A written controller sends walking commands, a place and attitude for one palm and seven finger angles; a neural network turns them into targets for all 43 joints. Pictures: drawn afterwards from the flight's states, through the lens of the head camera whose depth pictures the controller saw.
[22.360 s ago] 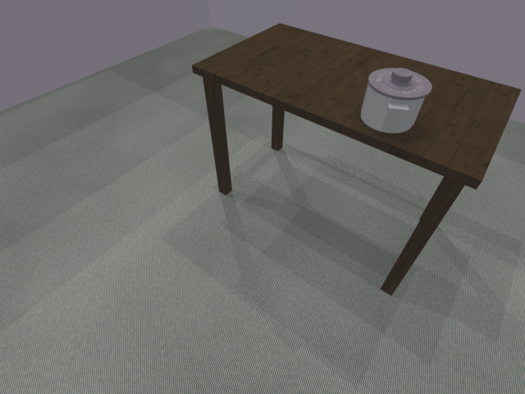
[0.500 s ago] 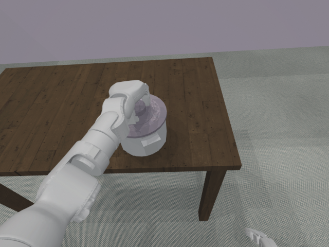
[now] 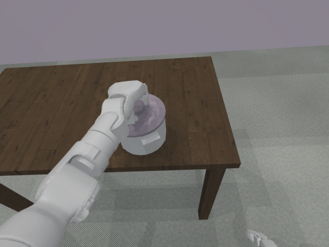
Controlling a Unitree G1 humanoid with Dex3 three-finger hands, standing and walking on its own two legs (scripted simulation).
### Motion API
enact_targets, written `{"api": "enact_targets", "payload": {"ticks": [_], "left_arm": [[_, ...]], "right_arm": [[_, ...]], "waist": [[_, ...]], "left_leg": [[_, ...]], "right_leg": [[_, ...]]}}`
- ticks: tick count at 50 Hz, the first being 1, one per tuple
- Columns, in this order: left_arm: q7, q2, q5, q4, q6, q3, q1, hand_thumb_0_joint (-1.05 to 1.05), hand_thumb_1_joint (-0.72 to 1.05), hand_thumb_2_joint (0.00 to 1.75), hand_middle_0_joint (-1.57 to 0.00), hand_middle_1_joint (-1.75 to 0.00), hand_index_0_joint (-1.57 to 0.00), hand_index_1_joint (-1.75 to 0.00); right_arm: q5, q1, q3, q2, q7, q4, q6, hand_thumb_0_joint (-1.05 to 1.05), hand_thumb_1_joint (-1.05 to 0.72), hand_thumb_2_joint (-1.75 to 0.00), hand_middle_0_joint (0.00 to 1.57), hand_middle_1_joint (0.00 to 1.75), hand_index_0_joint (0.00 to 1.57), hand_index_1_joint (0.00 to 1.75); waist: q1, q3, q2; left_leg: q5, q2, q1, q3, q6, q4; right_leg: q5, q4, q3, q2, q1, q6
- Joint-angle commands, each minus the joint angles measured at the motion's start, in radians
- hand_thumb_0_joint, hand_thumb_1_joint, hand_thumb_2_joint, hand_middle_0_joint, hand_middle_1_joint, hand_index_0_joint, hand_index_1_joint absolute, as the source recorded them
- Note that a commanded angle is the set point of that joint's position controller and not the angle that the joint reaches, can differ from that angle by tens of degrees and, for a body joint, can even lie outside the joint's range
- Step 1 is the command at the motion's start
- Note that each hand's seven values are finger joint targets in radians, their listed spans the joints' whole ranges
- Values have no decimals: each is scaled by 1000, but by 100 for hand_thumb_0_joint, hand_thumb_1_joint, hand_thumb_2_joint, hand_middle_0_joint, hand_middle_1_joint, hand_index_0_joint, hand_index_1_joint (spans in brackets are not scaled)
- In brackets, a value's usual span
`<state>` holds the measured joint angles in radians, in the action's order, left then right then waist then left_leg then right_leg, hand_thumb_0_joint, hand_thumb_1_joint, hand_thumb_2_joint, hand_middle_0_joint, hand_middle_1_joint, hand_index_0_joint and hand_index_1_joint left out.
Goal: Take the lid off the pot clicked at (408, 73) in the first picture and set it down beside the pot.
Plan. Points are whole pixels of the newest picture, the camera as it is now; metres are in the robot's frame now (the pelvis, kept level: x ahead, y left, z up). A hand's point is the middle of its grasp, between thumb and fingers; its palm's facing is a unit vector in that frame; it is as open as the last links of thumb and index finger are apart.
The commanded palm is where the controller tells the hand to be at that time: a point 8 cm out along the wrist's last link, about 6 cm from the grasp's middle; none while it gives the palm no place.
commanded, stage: close the fingers and squeeze the knob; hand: left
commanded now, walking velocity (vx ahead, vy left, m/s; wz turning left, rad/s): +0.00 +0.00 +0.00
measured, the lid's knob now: (135, 107) +0.47 +0.08 +0.07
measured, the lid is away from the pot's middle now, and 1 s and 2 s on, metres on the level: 0.00 0.01 0.01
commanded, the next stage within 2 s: lift the lid straight up in 0.02 s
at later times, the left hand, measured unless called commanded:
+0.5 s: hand (130, 105) +0.45 +0.08 +0.11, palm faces -0.29 -0.05 -0.95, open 8.3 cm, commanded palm +0.43 +0.09 +0.19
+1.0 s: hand (130, 95) +0.44 +0.08 +0.15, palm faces -0.26 -0.04 -0.96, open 8.3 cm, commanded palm +0.43 +0.08 +0.23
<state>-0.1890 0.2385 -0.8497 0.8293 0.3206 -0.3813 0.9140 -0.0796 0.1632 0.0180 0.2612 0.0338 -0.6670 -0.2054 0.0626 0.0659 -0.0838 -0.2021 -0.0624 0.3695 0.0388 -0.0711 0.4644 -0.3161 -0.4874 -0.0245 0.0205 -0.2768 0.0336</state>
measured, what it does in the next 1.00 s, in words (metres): stands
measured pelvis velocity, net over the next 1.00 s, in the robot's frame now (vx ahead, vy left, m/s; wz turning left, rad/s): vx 0.00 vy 0.00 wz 0.03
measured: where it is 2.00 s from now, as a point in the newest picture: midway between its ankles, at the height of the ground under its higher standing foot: outside the picture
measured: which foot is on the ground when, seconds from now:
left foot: down 0.00-1.00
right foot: down 0.00-1.00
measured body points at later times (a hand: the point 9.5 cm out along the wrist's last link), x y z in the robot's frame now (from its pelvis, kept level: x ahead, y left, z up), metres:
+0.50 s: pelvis +0.00 +0.00 +0.00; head +0.03 -0.04 +0.45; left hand +0.46 +0.09 +0.16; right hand +0.13 -0.24 -0.14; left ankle +0.02 +0.08 -0.74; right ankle -0.05 -0.10 -0.74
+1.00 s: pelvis +0.00 +0.00 +0.00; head +0.01 -0.04 +0.45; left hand +0.45 +0.08 +0.20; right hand +0.15 -0.23 -0.13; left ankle +0.02 +0.08 -0.74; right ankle -0.05 -0.10 -0.74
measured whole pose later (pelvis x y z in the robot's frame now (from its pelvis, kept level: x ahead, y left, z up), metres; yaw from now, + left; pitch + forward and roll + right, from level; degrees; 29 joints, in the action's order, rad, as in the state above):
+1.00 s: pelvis +0.00 +0.00 +0.00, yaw +1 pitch +4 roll +1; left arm -0.30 0.25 -0.83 0.77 0.39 -0.43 1.03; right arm -0.08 0.12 0.02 0.27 0.05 -0.68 -0.17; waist 0.04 0.05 -0.10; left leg -0.18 -0.08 0.33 0.02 -0.07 0.44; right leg -0.31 -0.48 -0.05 0.01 -0.24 0.03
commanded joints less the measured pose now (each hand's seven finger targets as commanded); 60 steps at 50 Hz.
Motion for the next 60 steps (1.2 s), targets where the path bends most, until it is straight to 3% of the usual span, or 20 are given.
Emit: {"api": "enact_targets", "payload": {"ticks": [1,8,9,11,13,19,23,25,27,31,34,37,38,42,43,48,50,53,57,60], "left_arm": [[28,165,-29,-159,1,67,465,0,51,110,-80,-98,-78,-95],[31,207,-28,-217,-8,95,515,0,54,110,-81,-98,-79,-96],[31,153,-25,-213,-4,49,533,0,54,110,-81,-98,-79,-96],[34,162,-28,-228,2,54,562,0,55,110,-81,-98,-79,-96],[38,235,-29,-227,-1,113,558,0,55,110,-81,-98,-79,-96],[29,194,-25,-253,-4,64,664,0,55,110,-81,-98,-79,-96],[27,223,-23,-290,-14,95,667,0,55,110,-81,-98,-79,-96],[24,227,-23,-250,1,104,615,0,55,110,-81,-98,-79,-96],[9,146,-12,-261,10,50,593,0,55,110,-81,-98,-79,-96],[-7,185,-14,-197,48,69,614,0,55,110,-81,-98,-79,-96],[-18,186,-11,-311,30,54,731,0,55,110,-81,-98,-79,-96],[-26,243,-16,-366,9,106,702,0,55,110,-81,-98,-79,-96],[-26,279,-25,-319,15,131,683,0,55,110,-81,-98,-79,-96],[-35,154,-25,-177,61,47,630,0,55,110,-81,-98,-79,-96],[-36,171,-30,-174,71,56,636,0,55,110,-81,-98,-79,-96],[-65,201,-16,-310,52,54,763,0,55,110,-81,-98,-79,-96],[-71,257,-27,-246,58,87,782,0,55,110,-81,-98,-79,-96],[-78,194,-23,-250,40,36,831,0,55,110,-81,-98,-79,-96],[-83,226,-9,-176,44,87,780,0,55,110,-81,-98,-79,-96],[-86,209,-23,-149,55,61,811,0,55,110,-81,-98,-79,-96]], "right_arm": [[-4,-75,-36,105,-3,127,33,0,-90,-90,20,30,20,30],[-3,-83,-36,111,-2,128,35,0,-90,-90,20,30,20,30],[-4,-80,-40,104,-2,123,36,0,-90,-90,20,30,20,30],[-4,-72,-45,105,0,116,37,0,-90,-90,20,30,20,30],[-2,-75,-40,112,-3,116,44,0,-90,-90,20,30,20,30],[-4,-68,-38,108,-11,103,60,0,-90,-90,20,30,20,30],[1,-71,-41,108,-2,105,75,0,-90,-90,20,30,20,30],[2,-68,-42,110,3,97,72,0,-90,-90,20,30,20,30],[-1,-83,-45,102,13,111,69,0,-90,-90,20,30,20,30],[-3,-92,-34,113,11,97,57,0,-90,-90,20,30,20,30],[-2,-105,-36,106,9,110,72,0,-90,-90,20,30,20,30],[6,-114,-35,98,9,129,85,0,-90,-90,20,30,20,30],[8,-110,-33,106,9,115,80,0,-90,-90,20,30,20,30],[-4,-123,-25,98,15,101,62,0,-90,-90,20,30,20,30],[-4,-130,-24,103,15,102,60,0,-90,-90,20,30,20,30],[0,-149,-25,99,10,130,77,0,-90,-90,20,30,20,30],[-1,-133,-18,104,0,110,73,0,-90,-90,20,30,20,30],[-5,-136,-18,96,-3,110,89,0,-90,-90,20,30,20,30],[2,-118,-17,103,-7,100,94,0,-90,-90,20,30,20,30],[1,-117,-14,104,-7,94,95,0,-90,-90,20,30,20,30]], "waist": [[-3,375,144],[-7,391,123],[6,390,120],[9,384,121],[-4,411,124],[16,412,118],[3,459,90],[-4,444,118],[0,433,142],[-1,369,175],[4,435,136],[-17,514,139],[-18,482,153],[-13,327,195],[-16,319,187],[-6,449,129],[-5,408,162],[5,381,148],[-12,381,186],[-6,361,173]], "left_leg": [[309,12,-278,-67,-15,15],[306,12,-290,-72,-16,10],[310,11,-306,-74,-17,14],[312,16,-323,-78,-17,13],[310,12,-315,-81,-18,12],[316,9,-340,-87,-18,8],[379,12,-387,-104,-13,19],[396,12,-372,-103,-12,17],[425,12,-360,-99,-13,24],[325,1,-303,-83,-13,4],[349,-2,-365,-99,-15,9],[451,-2,-397,-107,-19,30],[422,-1,-374,-99,-18,25],[318,-1,-267,-77,-9,-9],[298,-1,-270,-77,-9,-12],[323,-10,-364,-96,-16,5],[272,-11,-326,-93,-16,-13],[254,-10,-340,-98,-14,-17],[246,-11,-307,-96,-15,-27],[226,-14,-302,-95,-13,-34]], "right_leg": [[471,31,14,0,40,3],[472,33,18,-2,50,6],[463,33,12,1,30,5],[449,37,10,5,13,6],[465,38,17,3,48,7],[476,36,12,2,30,5],[492,29,12,3,32,9],[510,29,9,3,42,8],[525,25,5,-1,37,8],[502,36,7,0,47,3],[508,30,8,-2,49,5],[589,25,22,-6,106,6],[590,27,22,-5,106,4],[505,37,4,-7,53,6],[486,38,5,-6,49,6],[500,41,22,-9,78,6],[470,50,21,-7,79,3],[432,52,14,-4,36,6],[431,59,19,-10,66,6],[409,61,16,-9,51,5]]}}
